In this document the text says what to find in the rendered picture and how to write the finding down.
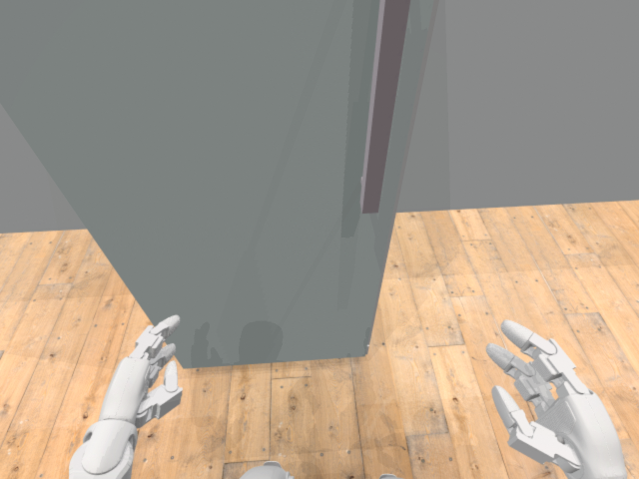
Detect robot right hand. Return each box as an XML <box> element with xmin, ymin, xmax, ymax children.
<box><xmin>486</xmin><ymin>319</ymin><xmax>627</xmax><ymax>479</ymax></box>

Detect fridge door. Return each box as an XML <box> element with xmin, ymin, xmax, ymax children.
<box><xmin>0</xmin><ymin>0</ymin><xmax>434</xmax><ymax>369</ymax></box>

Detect handle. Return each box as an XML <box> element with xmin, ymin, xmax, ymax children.
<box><xmin>360</xmin><ymin>0</ymin><xmax>410</xmax><ymax>214</ymax></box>

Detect robot left forearm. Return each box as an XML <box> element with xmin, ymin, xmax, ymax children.
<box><xmin>69</xmin><ymin>419</ymin><xmax>138</xmax><ymax>479</ymax></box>

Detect robot left hand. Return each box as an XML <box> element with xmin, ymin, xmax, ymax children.
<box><xmin>98</xmin><ymin>315</ymin><xmax>183</xmax><ymax>428</ymax></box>

